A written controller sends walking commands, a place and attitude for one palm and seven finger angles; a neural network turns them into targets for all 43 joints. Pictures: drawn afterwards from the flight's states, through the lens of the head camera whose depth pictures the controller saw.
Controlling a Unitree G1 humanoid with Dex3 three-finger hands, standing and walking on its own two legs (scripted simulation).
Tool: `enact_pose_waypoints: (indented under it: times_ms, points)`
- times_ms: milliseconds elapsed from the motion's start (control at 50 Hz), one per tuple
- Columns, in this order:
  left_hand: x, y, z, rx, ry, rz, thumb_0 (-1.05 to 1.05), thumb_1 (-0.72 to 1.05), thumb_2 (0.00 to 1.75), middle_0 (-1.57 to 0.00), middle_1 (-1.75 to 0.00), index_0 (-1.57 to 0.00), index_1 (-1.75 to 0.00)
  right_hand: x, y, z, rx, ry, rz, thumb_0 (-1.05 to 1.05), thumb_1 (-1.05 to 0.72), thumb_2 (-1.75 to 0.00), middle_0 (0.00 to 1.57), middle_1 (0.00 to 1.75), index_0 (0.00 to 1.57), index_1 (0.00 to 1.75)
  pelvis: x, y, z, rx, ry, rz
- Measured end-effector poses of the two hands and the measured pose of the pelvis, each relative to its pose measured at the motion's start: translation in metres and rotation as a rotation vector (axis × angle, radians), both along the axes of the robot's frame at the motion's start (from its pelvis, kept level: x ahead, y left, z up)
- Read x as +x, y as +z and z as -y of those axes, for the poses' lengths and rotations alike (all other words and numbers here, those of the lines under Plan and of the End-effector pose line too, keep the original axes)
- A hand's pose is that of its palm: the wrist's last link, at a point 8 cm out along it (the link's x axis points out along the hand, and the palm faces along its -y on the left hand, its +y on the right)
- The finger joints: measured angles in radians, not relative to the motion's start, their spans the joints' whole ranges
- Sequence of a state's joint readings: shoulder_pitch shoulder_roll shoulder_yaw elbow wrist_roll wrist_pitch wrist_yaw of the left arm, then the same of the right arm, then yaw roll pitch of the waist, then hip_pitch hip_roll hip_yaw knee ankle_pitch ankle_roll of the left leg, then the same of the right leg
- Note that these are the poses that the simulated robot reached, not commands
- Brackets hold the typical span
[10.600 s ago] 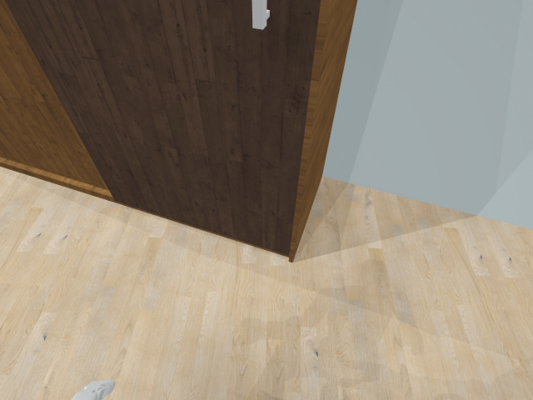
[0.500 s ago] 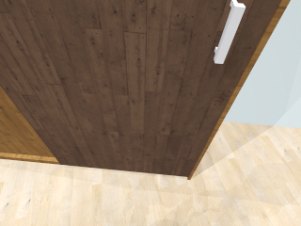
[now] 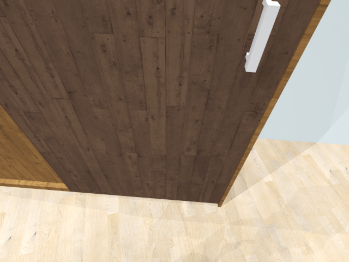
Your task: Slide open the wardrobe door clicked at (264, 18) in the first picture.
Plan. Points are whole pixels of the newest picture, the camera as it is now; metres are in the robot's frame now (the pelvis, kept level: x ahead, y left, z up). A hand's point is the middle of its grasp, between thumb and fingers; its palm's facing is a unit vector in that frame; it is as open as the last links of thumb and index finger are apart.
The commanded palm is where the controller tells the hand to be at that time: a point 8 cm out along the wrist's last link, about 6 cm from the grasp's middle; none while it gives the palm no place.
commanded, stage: look again from close up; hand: right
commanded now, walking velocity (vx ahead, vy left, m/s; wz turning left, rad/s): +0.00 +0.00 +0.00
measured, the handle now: (258, 36) +0.52 -0.14 +0.27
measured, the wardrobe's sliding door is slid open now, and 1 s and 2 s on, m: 0.00 0.00 0.00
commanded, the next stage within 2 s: raise the hand with hooked fingers in 0.06 s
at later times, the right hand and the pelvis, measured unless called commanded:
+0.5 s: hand (275, 239) +0.18 -0.19 +0.01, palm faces +0.00 +1.00 -0.03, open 8.2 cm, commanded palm +0.13 -0.25 +0.00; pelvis -0.01 -0.01 -0.04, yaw +1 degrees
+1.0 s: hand (323, 204) +0.22 -0.26 +0.10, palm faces +0.10 +0.99 -0.10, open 11.1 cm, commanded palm +0.18 -0.30 +0.11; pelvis +0.01 -0.03 -0.02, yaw -1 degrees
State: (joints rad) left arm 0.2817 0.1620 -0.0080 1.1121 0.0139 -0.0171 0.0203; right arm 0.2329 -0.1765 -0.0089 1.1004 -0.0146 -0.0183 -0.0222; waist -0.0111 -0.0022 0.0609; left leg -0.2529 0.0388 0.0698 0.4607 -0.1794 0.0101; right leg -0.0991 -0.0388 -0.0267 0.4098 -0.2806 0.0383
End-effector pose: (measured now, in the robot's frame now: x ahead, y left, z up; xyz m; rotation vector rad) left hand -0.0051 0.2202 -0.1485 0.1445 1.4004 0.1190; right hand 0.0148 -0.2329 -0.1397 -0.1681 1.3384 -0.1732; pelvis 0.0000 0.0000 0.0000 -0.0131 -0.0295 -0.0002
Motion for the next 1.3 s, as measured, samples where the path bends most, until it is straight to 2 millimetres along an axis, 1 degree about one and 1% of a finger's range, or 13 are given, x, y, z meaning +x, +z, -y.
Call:
enact_pose_waypoints:
  times_ms: [200,320,380,420,480,540,600,680,760,880,1040,1180,1300]
  points:
    - [0.001,0.001,-0.002,0.009,0.013,0.027,0.01,0.91,0.9,-0.2,-0.29,-0.2,-0.3,0.01,0.004,0.0,0.005,-0.048,0.06,0.0,-0.9,-0.9,0.2,0.3,0.2,0.3,-0.002,-0.002,0.002,0.005,0.006,-0.004]
    - [0.072,0.025,-0.013,0.078,0.006,0.5,0.02,0.91,0.9,-0.2,-0.3,-0.2,-0.3,0.131,0.125,0.012,-0.047,-0.102,0.933,0.01,-0.86,-0.88,0.2,0.32,0.21,0.32,-0.006,-0.009,0.005,-0.004,-0.016,-0.024]
    - [0.119,0.043,-0.019,0.088,-0.028,0.708,0.02,0.91,0.9,-0.2,-0.3,-0.2,-0.3,0.162,0.169,0.011,-0.001,0.001,1.285,0.01,-0.82,-0.86,0.2,0.35,0.21,0.35,-0.01,-0.019,0.005,-0.009,-0.004,-0.072]
    - [0.148,0.057,-0.023,0.093,-0.059,0.82,0.02,0.91,0.9,-0.2,-0.3,-0.2,-0.3,0.164,0.178,0.008,0.046,0.108,1.416,0.0,-0.78,-0.85,0.2,0.37,0.21,0.38,-0.012,-0.028,0.006,-0.008,0.006,-0.092]
    - [0.183,0.079,-0.027,0.114,-0.094,0.946,0.02,0.91,0.9,-0.2,-0.3,-0.2,-0.3,0.151,0.164,0.008,0.123,0.201,1.388,0.0,-0.72,-0.82,0.21,0.41,0.21,0.41,-0.013,-0.038,0.008,-0.007,0.013,-0.114]
    - [0.209,0.095,-0.024,0.147,-0.138,1.013,0.02,0.91,0.9,-0.2,-0.3,-0.2,-0.3,0.128,0.141,0.018,0.156,0.133,1.264,0.0,-0.65,-0.79,0.22,0.46,0.22,0.46,-0.01,-0.044,0.011,-0.002,0.005,-0.128]
    - [0.224,0.1,-0.013,0.16,-0.197,1.025,0.01,0.91,0.9,-0.2,-0.29,-0.2,-0.3,0.107,0.136,0.033,0.089,0.038,1.225,0.0,-0.58,-0.76,0.22,0.5,0.23,0.5,-0.007,-0.046,0.014,0.014,-0.016,-0.135]
    - [0.228,0.085,0.013,0.119,-0.272,0.971,0.01,0.91,0.9,-0.2,-0.29,-0.2,-0.3,0.108,0.16,0.045,0.003,0.035,1.342,0.01,-0.49,-0.73,0.23,0.56,0.23,0.56,-0.005,-0.048,0.018,0.039,-0.046,-0.132]
    - [0.215,0.063,0.041,0.037,-0.262,0.897,0.02,0.9,0.9,-0.2,-0.3,-0.2,-0.3,0.137,0.188,0.043,0.029,0.15,1.426,0.01,-0.39,-0.69,0.23,0.62,0.23,0.62,-0.003,-0.045,0.024,0.053,-0.056,-0.117]
    - [0.186,0.05,0.066,-0.046,-0.152,0.827,0.02,0.9,0.9,-0.21,-0.3,-0.2,-0.3,0.175,0.212,0.053,0.071,0.216,1.336,0.0,-0.25,-0.63,0.24,0.71,0.25,0.71,0.006,-0.032,0.031,0.043,-0.034,-0.1]
    - [0.175,0.057,0.051,-0.006,-0.159,0.806,0.02,0.9,0.9,-0.21,-0.3,-0.2,-0.3,0.182,0.249,0.082,0.0,0.154,1.38,0.0,-0.07,-0.55,0.26,0.83,0.26,0.83,0.017,-0.021,0.035,0.039,-0.027,-0.074]
    - [0.197,0.077,0.028,0.074,-0.189,0.863,0.02,0.9,0.9,-0.2,-0.3,-0.2,-0.3,0.191,0.274,0.093,-0.005,0.163,1.414,0.0,0.1,-0.48,0.27,0.93,0.27,0.93,0.02,-0.014,0.033,0.037,-0.035,-0.034]
    - [0.22,0.097,0.028,0.075,-0.198,0.945,0.02,0.9,0.9,-0.2,-0.3,-0.2,-0.3,0.201,0.305,0.104,-0.025,0.163,1.459,-0.01,0.24,-0.42,0.28,1.02,0.29,1.02,0.021,-0.009,0.029,0.033,-0.036,-0.001]
